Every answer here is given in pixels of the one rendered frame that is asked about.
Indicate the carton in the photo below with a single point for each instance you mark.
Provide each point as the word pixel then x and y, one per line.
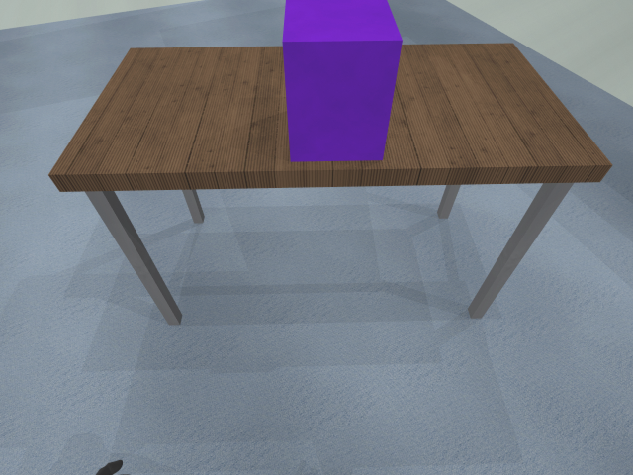
pixel 341 60

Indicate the table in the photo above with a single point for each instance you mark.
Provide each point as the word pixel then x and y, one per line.
pixel 190 118

